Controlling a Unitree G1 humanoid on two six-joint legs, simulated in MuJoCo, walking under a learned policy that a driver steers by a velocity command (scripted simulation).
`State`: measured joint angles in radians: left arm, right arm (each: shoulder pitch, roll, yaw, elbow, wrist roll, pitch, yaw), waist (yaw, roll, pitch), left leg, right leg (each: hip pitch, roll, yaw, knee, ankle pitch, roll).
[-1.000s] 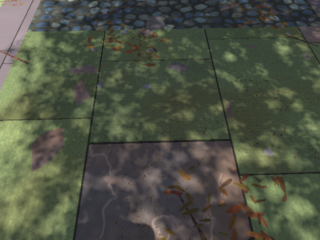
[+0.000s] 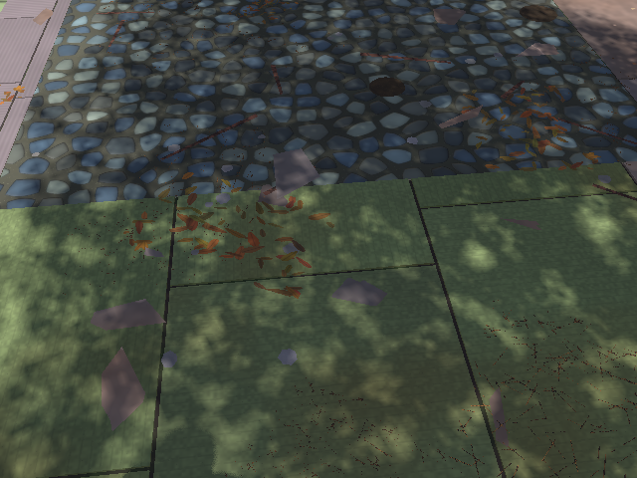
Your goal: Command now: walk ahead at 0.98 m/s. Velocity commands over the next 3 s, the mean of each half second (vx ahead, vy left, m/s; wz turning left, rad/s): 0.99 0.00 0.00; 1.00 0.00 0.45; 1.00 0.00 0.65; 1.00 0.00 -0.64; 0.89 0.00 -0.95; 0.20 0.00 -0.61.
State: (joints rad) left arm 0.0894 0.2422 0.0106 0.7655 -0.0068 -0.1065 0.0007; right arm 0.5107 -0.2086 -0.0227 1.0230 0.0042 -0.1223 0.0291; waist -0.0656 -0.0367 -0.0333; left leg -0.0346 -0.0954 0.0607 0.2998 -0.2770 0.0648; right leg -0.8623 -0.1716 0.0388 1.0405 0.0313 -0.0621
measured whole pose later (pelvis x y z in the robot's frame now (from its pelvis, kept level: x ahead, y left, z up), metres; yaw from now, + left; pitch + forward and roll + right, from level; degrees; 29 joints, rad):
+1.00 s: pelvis +0.93 +0.03 +0.00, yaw +15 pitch +0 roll +0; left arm 0.02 0.26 0.01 0.65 0.02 -0.16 0.00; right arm 0.50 -0.22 -0.05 0.86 0.02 -0.08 0.02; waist -0.08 -0.03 0.02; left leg -0.08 -0.19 -0.15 0.34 -0.22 0.14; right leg -0.70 -0.11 0.14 0.88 -0.11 0.01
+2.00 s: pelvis +1.69 +0.38 -0.02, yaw +13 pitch -1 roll +4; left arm 0.10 0.31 0.06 0.63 -0.03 -0.02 -0.05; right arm 0.41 -0.32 -0.09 0.87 -0.01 -0.09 -0.01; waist -0.08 -0.02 0.02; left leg 0.20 0.01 0.29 0.25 -0.41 -0.08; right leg -0.82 -0.14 -0.05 0.93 0.05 -0.08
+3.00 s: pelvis +2.28 +0.42 +0.00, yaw -34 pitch +0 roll +2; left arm 0.09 0.27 0.02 0.60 0.02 0.05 0.00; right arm 0.18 -0.31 -0.05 0.80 0.00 -0.02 0.03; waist -0.06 0.01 0.05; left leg -0.30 0.03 0.12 0.47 -0.17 0.00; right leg -0.31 -0.03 0.03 0.53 -0.22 -0.01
